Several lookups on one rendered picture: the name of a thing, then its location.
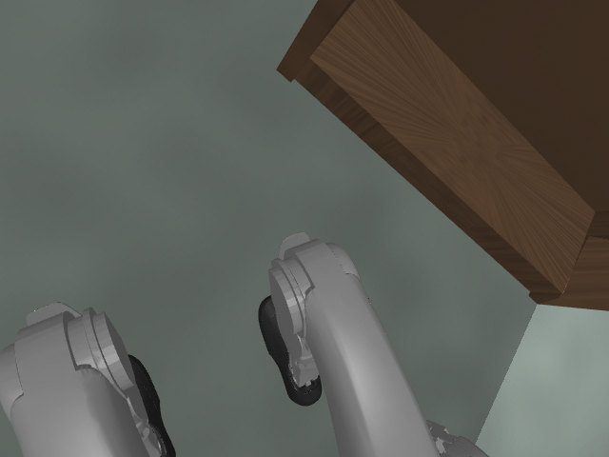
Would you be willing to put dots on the left robot foot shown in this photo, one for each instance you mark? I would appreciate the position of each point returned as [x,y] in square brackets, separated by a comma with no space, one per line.
[152,405]

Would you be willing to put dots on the right robot hand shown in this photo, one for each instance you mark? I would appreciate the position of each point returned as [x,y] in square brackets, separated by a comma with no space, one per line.
[451,445]

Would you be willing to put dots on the right robot foot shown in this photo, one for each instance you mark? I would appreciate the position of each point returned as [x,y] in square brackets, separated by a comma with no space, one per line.
[303,396]

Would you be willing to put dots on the bookshelf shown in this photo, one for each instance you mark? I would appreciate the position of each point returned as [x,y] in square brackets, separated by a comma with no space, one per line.
[496,111]

